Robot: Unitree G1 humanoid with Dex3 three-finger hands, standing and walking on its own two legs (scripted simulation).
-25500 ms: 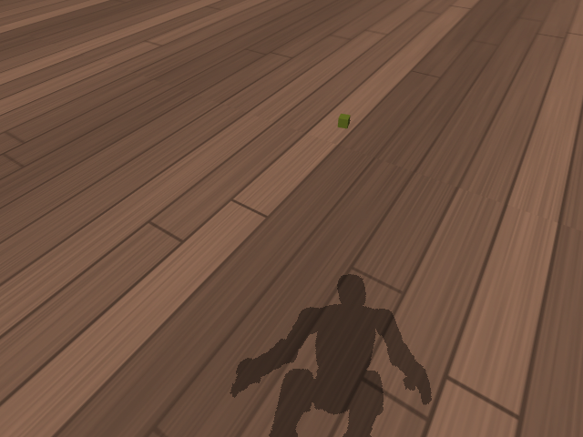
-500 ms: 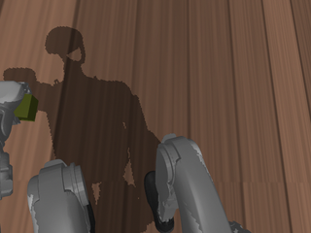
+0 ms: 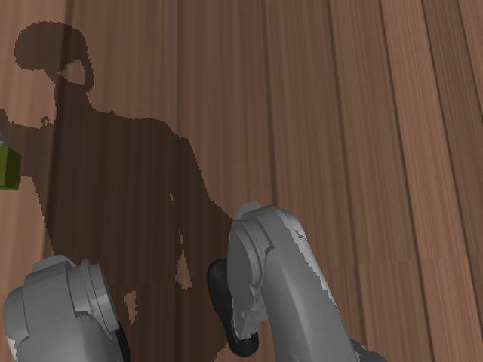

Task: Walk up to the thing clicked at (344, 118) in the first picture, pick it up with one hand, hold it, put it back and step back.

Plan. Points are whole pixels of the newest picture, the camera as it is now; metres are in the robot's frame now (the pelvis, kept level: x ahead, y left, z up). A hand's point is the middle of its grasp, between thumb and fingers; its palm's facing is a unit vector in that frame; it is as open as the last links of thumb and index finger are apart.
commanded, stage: rest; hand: left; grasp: from above
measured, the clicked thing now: out of the picture +0.47 +0.29 -0.25
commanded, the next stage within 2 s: open in 0.64 s
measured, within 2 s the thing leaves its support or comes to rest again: rests again in 0.30 s
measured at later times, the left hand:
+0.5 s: hand out of the picture +0.46 +0.30 -0.23, palm faces -0.46 -0.09 -0.88, open 8.9 cm
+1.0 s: hand out of the picture +0.46 +0.29 -0.24, palm faces -0.46 -0.09 -0.89, open 9.7 cm
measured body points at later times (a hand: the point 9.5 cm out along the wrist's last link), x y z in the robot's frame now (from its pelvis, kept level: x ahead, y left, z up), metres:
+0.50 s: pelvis +0.00 +0.00 +0.00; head +0.27 +0.11 +0.34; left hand +0.48 +0.30 -0.18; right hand +0.03 -0.25 -0.06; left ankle +0.06 +0.13 -0.26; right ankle +0.11 -0.11 -0.26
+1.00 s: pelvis +0.00 +0.01 +0.00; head +0.27 +0.12 +0.34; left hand +0.48 +0.30 -0.19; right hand +0.03 -0.25 -0.06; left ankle +0.06 +0.13 -0.26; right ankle +0.11 -0.11 -0.26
